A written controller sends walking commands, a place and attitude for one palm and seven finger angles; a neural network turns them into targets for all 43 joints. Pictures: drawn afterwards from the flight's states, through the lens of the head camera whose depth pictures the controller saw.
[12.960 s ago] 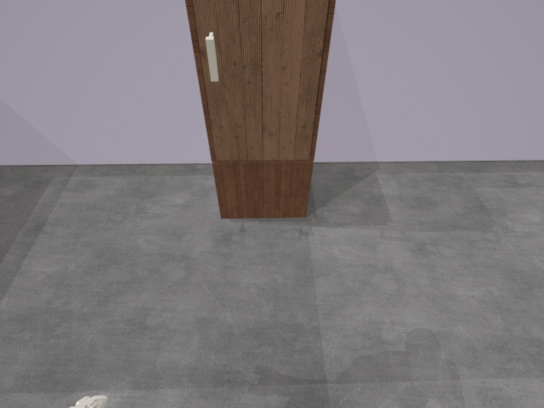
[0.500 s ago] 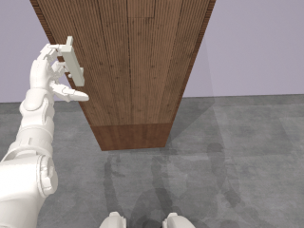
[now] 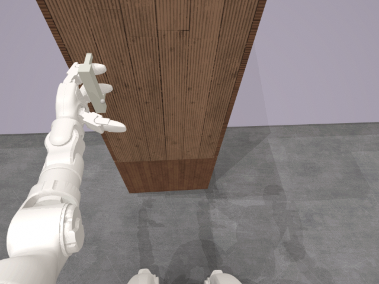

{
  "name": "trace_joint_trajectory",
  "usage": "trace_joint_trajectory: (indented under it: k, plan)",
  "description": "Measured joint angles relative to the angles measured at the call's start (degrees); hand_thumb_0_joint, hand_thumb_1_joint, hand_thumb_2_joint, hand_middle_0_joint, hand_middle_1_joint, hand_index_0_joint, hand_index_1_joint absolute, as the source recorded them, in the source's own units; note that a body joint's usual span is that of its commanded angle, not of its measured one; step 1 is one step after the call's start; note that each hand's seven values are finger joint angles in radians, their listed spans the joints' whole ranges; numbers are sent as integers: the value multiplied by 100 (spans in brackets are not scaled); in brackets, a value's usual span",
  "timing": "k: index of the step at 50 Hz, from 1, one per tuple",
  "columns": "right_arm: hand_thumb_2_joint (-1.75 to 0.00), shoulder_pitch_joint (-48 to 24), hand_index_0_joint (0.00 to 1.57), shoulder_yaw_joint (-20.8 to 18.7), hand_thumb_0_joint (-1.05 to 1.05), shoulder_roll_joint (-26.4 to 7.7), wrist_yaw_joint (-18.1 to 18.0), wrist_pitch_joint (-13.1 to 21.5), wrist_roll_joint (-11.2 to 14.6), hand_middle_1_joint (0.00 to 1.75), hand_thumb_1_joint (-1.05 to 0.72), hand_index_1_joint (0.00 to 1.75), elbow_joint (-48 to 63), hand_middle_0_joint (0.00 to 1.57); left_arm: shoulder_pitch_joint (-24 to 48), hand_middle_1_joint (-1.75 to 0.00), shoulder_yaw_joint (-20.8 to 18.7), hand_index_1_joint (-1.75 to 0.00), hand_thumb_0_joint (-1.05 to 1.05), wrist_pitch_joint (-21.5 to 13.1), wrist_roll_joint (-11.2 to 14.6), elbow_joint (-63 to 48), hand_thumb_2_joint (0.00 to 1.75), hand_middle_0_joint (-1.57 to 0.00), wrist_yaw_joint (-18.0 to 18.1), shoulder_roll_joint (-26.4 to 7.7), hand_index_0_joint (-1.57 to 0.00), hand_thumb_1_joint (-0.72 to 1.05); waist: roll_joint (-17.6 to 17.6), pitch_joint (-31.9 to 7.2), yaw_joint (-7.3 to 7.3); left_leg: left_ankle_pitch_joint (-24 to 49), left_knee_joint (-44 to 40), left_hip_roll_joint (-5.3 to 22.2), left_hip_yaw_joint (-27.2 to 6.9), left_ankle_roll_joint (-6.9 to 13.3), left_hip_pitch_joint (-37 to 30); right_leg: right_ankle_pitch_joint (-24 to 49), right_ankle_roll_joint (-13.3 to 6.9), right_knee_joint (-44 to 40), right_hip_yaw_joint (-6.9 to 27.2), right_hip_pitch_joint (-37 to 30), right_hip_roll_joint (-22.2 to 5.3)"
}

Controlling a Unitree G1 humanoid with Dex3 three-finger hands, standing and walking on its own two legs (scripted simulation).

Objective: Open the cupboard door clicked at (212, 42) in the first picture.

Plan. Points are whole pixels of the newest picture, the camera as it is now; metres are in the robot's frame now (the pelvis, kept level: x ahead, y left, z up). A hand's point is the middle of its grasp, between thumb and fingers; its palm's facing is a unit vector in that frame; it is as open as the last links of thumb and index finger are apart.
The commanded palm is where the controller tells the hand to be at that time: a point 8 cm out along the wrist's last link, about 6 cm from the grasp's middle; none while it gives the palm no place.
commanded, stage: slide the fingers in behind the handle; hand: left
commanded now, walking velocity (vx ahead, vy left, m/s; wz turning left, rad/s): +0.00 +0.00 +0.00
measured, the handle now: (95, 84) +0.53 +0.19 +0.09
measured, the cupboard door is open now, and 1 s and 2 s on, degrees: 0 1 34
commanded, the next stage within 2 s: close the thumb around the handle in 0.38 s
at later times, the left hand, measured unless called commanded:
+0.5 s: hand (100, 103) +0.47 +0.17 +0.10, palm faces +0.02 -1.00 +0.00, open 14.0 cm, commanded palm +0.44 +0.21 +0.09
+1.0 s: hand (101, 102) +0.47 +0.17 +0.10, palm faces +0.03 -1.00 -0.01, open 7.3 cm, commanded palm +0.44 +0.21 +0.09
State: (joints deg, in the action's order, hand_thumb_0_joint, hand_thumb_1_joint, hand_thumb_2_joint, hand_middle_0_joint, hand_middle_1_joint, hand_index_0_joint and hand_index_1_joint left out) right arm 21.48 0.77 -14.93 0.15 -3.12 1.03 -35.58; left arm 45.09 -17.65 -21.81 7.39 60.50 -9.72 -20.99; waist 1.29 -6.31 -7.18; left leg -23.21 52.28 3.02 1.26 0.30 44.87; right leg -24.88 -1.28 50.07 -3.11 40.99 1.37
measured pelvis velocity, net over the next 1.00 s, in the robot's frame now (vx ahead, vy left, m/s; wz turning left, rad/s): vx -0.01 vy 0.00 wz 0.00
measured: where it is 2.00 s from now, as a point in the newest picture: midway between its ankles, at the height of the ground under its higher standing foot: outside the picture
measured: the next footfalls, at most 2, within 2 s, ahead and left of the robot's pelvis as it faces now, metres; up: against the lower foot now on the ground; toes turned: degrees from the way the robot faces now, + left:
none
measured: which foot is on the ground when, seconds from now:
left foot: down 0.00-1.00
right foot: down 0.00-1.00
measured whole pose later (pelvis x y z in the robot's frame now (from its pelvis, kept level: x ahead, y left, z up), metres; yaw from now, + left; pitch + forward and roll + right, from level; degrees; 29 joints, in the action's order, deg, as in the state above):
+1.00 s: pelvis -0.01 +0.00 +0.00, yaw +0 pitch +16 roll -2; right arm 21.7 0.9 -14.7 -0.1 -2.9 0.9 -36.2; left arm 46.0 -16.9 -22.4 7.2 62.1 -7.9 -21.0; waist 1.5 -6.1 -7.2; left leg -22.8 52.6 2.7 1.2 0.5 45.4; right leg -24.6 -1.1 50.5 -3.1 41.4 1.1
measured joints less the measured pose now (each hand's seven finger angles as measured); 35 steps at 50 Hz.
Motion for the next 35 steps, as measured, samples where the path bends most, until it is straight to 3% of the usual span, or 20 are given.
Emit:
trace_joint_trajectory:
  k: [6, 27, 35]
  plan:
    - [-90, -26, 20, 15, 1, 20, 9, -8, -3, 30, -91, 30, 36, 20, 2, -120, 16, -120, -1, 25, -69, 47, 30, -30, 129, 8, -29, -50, 14, 6, 14, 16, -13, -11, 4, -4, -32, -3, -6, 20, 5, -17, -11]
    - [-90, 8, 20, 7, 1, -30, -58, 23, 8, 30, -91, 30, -52, 20, 135, -120, 30, -120, -1, -56, -26, 225, 30, -31, 29, -83, -30, -50, -7, 51, -23, 66, 7, -18, -29, -1, 35, 44, -7, 26, -23, 32, -12]
    - [-90, 27, 20, 18, 1, -10, -44, 9, -2, 30, -91, 30, -54, 20, 121, -123, -12, -122, -1, -64, -49, 211, 39, -32, 80, -53, -31, -29, 3, 41, -31, 55, 22, -19, -2, 15, 47, 43, 9, 42, 7, 55, -14]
